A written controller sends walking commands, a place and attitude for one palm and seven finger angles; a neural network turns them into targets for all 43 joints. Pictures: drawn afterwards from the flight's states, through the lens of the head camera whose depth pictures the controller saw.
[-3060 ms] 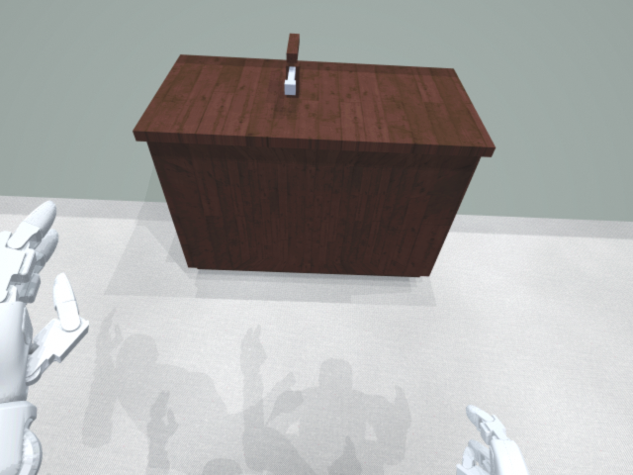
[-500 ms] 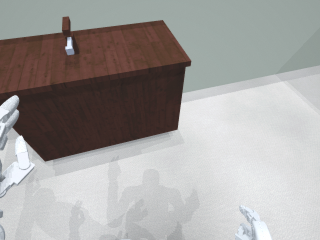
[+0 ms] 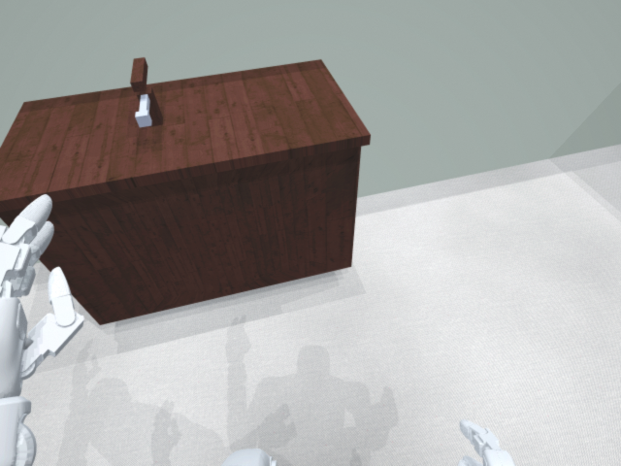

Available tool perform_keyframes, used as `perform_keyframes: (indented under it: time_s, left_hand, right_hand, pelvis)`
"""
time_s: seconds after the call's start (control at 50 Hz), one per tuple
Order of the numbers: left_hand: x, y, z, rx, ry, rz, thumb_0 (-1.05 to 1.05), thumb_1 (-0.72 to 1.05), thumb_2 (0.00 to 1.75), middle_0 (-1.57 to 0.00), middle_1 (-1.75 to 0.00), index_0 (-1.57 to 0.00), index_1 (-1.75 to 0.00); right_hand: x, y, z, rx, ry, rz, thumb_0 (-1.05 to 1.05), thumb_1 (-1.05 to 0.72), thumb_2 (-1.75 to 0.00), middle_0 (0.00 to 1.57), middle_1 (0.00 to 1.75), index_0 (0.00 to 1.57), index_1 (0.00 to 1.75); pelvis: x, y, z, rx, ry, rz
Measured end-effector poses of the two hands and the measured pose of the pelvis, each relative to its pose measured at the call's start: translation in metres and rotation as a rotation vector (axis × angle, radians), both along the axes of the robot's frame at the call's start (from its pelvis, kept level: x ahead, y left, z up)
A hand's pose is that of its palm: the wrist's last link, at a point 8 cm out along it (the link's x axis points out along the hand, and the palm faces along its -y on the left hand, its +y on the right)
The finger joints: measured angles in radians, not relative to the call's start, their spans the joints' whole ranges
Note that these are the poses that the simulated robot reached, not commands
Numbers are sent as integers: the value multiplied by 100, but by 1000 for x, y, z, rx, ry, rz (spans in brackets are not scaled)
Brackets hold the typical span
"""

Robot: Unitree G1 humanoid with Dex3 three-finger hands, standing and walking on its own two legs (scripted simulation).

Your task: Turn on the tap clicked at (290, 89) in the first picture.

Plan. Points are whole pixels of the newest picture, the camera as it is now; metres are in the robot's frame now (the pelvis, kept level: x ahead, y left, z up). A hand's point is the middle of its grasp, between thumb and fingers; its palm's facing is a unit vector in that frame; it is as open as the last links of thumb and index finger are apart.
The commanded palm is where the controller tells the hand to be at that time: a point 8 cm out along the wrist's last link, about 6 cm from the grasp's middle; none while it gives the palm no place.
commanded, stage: take the last steps up to it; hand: left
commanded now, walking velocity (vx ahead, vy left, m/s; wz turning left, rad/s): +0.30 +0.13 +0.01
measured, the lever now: (143, 118) +0.83 +0.44 +0.01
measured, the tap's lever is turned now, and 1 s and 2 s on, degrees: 0 0 0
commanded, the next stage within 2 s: come to a stop and stand still in 1.68 s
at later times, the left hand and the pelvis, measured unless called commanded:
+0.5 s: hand (96, 227) +0.32 +0.25 +0.18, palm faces +0.35 -0.82 -0.45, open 7.4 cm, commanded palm +0.27 +0.30 +0.18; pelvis +0.10 +0.03 +0.00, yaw -2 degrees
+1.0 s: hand (110, 157) +0.45 +0.29 +0.18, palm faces +0.39 -0.83 -0.40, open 7.4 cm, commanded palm +0.39 +0.33 +0.18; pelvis +0.22 +0.06 -0.01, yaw -2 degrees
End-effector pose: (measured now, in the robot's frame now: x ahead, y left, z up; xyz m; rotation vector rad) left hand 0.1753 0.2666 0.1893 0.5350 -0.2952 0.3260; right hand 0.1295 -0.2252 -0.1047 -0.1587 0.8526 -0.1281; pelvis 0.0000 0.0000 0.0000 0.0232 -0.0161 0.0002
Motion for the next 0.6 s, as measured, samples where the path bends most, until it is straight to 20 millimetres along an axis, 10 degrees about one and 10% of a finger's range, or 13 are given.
perform_keyframes:
  time_s: [0.18,0.34,0.48,0.6]
  left_hand:
    - [26,21,0,-5,7,35,2,89,90,-22,-30,-21,-30]
    - [81,46,-12,-40,-86,-2,2,89,90,-21,-30,-21,-30]
    - [106,30,5,12,-50,-55,2,89,90,-21,-30,-21,-30]
    - [124,23,3,69,-37,0,2,89,90,-21,-30,-21,-30]
  right_hand:
    - [37,-15,19,-95,-18,-8,1,-90,-90,20,30,20,30]
    - [93,15,22,-97,-125,-40,1,-90,-90,20,30,19,30]
    - [117,50,18,27,-134,-16,1,-90,-90,20,30,20,30]
    - [134,42,-14,54,-53,17,1,-90,-90,21,30,20,30]
  pelvis:
    - [34,13,4,16,8,1]
    - [68,36,-14,11,-10,-21]
    - [96,32,-5,-13,13,-35]
    - [124,20,-16,-20,3,-12]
